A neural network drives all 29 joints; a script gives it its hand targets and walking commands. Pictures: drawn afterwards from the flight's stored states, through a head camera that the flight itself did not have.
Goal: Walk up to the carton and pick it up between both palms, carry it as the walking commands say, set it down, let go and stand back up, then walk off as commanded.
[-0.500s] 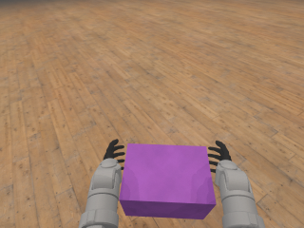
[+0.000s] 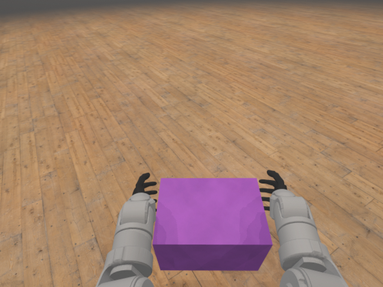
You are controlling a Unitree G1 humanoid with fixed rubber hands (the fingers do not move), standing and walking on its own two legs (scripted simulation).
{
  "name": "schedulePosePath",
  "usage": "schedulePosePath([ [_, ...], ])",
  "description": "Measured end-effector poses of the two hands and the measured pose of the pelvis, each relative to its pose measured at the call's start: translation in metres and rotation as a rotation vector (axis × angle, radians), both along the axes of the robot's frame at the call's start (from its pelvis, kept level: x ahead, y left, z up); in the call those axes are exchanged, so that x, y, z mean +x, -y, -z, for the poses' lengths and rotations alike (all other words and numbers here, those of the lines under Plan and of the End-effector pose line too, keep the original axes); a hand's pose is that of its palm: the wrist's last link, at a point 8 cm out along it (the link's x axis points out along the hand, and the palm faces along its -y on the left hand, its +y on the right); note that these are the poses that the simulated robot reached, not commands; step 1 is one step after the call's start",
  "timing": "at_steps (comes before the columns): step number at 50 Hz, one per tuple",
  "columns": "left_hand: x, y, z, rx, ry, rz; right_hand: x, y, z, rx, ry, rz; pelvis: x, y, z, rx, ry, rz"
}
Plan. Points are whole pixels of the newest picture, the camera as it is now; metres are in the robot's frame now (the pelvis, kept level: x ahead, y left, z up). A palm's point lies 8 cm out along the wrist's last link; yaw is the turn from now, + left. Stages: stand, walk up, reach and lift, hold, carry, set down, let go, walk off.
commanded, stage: reach and lift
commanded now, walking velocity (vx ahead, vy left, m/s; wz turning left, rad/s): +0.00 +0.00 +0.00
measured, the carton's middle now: (208, 223) +0.30 -0.01 -0.04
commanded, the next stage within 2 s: hold in 0.56 s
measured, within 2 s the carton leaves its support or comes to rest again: neither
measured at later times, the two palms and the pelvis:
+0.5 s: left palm (140, 202) +0.30 +0.15 +0.05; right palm (279, 202) +0.30 -0.17 +0.05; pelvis +0.01 +0.00 +0.00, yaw +0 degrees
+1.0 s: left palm (137, 207) +0.29 +0.15 +0.05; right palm (278, 203) +0.30 -0.16 +0.05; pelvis +0.02 +0.00 +0.00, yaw +1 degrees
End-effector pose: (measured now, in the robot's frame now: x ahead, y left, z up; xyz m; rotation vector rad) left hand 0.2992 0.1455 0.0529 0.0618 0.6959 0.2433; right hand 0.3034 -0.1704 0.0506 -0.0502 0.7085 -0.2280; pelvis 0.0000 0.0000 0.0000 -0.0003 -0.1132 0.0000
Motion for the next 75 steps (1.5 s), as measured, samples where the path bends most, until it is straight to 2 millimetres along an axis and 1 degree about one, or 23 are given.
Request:
schedulePosePath([
  [8,0.004,0.002,-0.006,0.000,0.018,0.003,0.001,0.002,-0.003,0.002,0.017,0.004,0.000,-0.004,0.001,-0.001,-0.009,-0.006],
  [14,0.007,0.004,-0.007,0.005,0.028,0.016,0.001,0.004,-0.004,-0.002,0.025,0.009,0.004,-0.004,0.000,0.002,-0.010,0.010],
  [21,0.002,0.000,0.003,0.004,0.003,0.015,-0.002,0.000,0.004,-0.001,0.001,0.008,0.010,-0.004,-0.001,0.001,-0.005,0.008],
  [28,0.002,-0.003,0.002,0.006,0.010,0.024,-0.006,-0.002,0.006,0.007,0.008,0.017,0.017,-0.003,-0.002,0.000,-0.006,0.000],
  [37,-0.003,-0.007,0.002,-0.002,0.011,0.020,-0.007,-0.006,0.006,0.004,0.009,0.000,0.023,0.000,-0.003,0.000,0.010,-0.011],
  [42,-0.007,-0.009,0.006,-0.023,0.010,0.030,-0.008,-0.006,0.007,0.012,0.008,0.001,0.022,0.002,-0.003,-0.002,0.016,-0.011],
  [47,-0.008,-0.008,0.005,-0.009,0.015,0.017,-0.007,-0.006,0.003,-0.004,0.015,-0.007,0.020,0.003,-0.002,-0.001,0.018,-0.013],
  [52,-0.009,-0.007,0.007,-0.013,0.006,0.009,-0.007,-0.006,0.004,-0.002,0.007,-0.003,0.018,0.004,-0.002,-0.002,0.017,-0.013],
  [55,-0.008,-0.006,0.004,0.000,0.018,0.005,-0.007,-0.005,0.002,-0.003,0.018,-0.005,0.017,0.004,-0.001,-0.003,0.012,-0.016],
  [60,-0.003,-0.004,0.001,0.001,0.057,-0.003,-0.002,-0.004,0.000,-0.024,0.055,-0.024,0.015,0.004,0.012,-0.017,-0.031,-0.036],
  [62,0.000,-0.004,0.000,-0.002,0.064,-0.002,0.001,-0.004,-0.002,-0.015,0.063,-0.013,0.018,0.004,0.015,-0.012,-0.049,-0.025],
  [65,0.006,0.000,-0.002,-0.003,0.063,0.004,0.004,0.000,-0.004,0.007,0.062,0.013,0.025,0.012,0.016,-0.002,-0.076,0.004],
  [68,0.013,0.010,-0.009,-0.016,0.073,-0.010,0.010,0.010,-0.007,0.028,0.071,0.026,0.034,0.025,0.017,-0.005,-0.099,0.013],
  [70,0.016,0.020,-0.016,-0.031,0.090,-0.039,0.016,0.020,-0.010,0.040,0.085,0.018,0.043,0.032,0.017,-0.025,-0.112,-0.011],
  [72,0.020,0.027,-0.023,-0.018,0.093,-0.038,0.023,0.027,-0.017,0.052,0.088,0.017,0.052,0.039,0.014,-0.023,-0.128,-0.048],
  [75,0.030,0.029,-0.032,-0.027,0.094,-0.044,0.037,0.029,-0.033,0.069,0.090,0.029,0.068,0.045,0.010,-0.015,-0.152,-0.077],
])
